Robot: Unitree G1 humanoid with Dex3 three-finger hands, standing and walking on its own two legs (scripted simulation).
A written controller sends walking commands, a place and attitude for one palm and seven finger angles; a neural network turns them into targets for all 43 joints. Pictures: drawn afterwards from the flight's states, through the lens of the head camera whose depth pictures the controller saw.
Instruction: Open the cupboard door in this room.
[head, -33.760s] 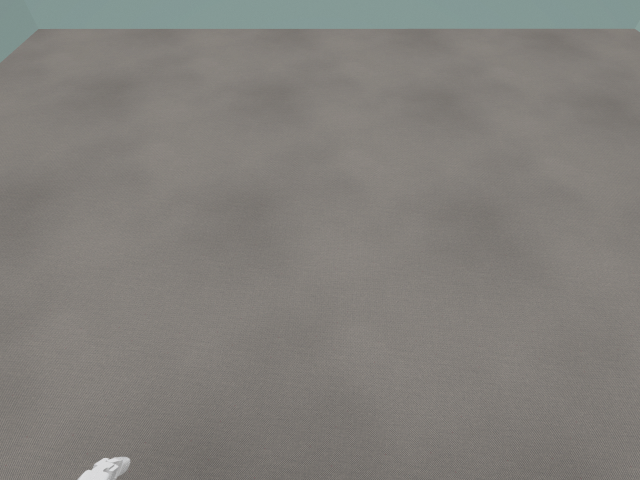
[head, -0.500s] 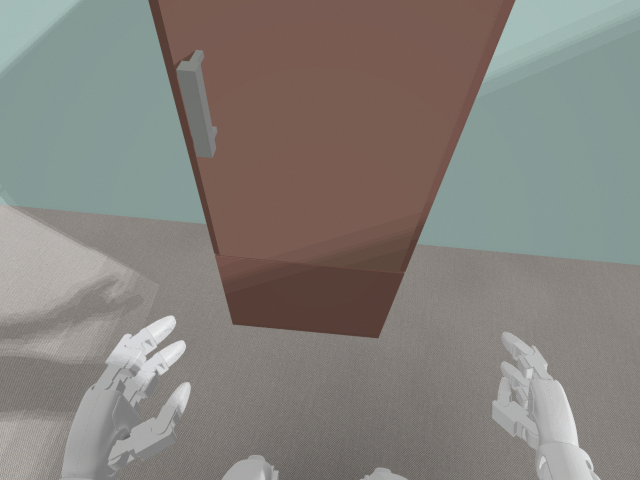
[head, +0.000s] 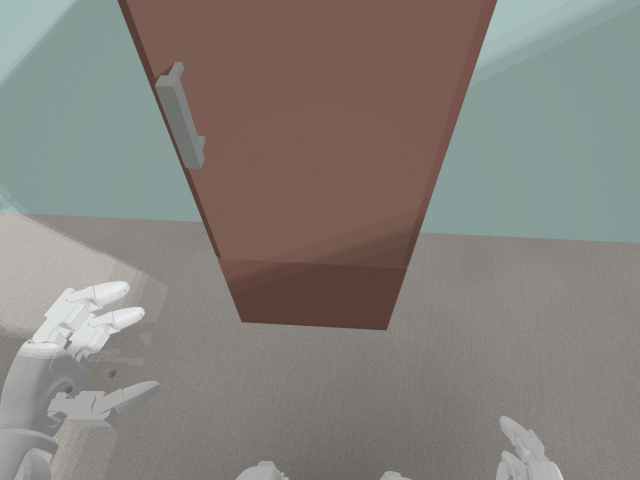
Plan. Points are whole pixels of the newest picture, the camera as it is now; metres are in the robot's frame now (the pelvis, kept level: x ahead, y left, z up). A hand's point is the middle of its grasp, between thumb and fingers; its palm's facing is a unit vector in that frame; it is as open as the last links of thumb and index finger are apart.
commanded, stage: raise the hand with hooked fingers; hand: left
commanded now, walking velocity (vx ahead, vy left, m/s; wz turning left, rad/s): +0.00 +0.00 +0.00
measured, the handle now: (186, 117) +0.58 +0.23 +0.12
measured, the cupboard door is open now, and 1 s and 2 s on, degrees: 0 0 0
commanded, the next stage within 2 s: move the hooked fingers beside the handle in 1.18 s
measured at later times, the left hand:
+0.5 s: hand (50, 309) +0.26 +0.29 +0.12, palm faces +0.03 -1.00 -0.05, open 13.9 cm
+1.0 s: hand (57, 274) +0.30 +0.29 +0.13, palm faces +0.02 -1.00 -0.02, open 14.0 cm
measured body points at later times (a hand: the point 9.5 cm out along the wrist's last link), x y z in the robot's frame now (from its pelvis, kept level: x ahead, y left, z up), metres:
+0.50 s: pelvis +0.00 +0.03 +0.02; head +0.02 +0.03 +0.47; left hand +0.26 +0.34 +0.12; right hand +0.19 -0.19 -0.04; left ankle +0.01 +0.12 -0.69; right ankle +0.00 -0.10 -0.69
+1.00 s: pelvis +0.00 +0.02 +0.03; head +0.03 +0.02 +0.48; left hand +0.29 +0.34 +0.13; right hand +0.15 -0.23 -0.04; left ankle +0.01 +0.12 -0.69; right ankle +0.00 -0.10 -0.69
